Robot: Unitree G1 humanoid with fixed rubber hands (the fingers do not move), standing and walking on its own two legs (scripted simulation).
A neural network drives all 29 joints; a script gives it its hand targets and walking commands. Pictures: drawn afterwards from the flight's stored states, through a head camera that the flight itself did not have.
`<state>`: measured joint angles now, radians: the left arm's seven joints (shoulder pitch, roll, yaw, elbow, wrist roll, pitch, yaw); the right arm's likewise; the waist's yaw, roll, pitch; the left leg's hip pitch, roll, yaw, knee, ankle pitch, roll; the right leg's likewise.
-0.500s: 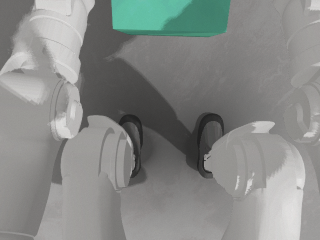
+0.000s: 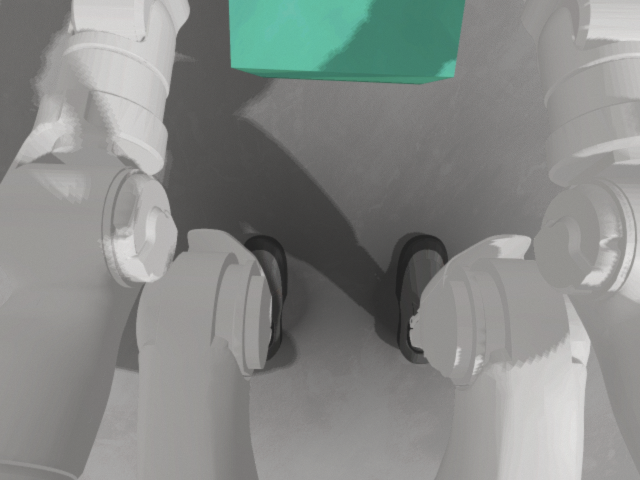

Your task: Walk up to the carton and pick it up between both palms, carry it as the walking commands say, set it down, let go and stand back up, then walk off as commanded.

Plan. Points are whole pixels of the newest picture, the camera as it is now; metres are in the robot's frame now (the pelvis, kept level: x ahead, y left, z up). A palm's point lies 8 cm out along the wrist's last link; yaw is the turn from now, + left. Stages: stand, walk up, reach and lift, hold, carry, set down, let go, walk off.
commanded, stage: reach and lift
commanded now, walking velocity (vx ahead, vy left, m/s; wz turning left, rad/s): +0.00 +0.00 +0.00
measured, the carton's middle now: out of the picture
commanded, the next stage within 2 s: none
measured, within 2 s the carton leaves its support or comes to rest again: leaves its support in 0.66 s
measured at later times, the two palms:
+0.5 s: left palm out of the picture +0.56 +0.14 -0.18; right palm out of the picture +0.55 -0.16 -0.19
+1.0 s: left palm out of the picture +0.57 +0.13 -0.12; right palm out of the picture +0.56 -0.17 -0.13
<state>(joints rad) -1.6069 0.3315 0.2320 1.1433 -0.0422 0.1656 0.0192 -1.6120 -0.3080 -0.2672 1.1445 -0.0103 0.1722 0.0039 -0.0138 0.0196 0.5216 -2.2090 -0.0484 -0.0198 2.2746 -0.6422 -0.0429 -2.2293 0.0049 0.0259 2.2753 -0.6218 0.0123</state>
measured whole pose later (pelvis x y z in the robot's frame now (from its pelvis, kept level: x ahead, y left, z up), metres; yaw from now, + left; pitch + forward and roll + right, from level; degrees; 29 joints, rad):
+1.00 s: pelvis -0.01 -0.01 +0.03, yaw +0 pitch +32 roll +3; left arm -1.60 0.26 0.32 0.95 0.04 0.30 0.10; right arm -1.63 -0.29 -0.21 1.01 0.01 0.32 -0.17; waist 0.00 0.01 0.51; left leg -2.12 -0.07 -0.04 2.18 -0.62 -0.08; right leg -2.17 0.07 0.04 2.19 -0.57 0.02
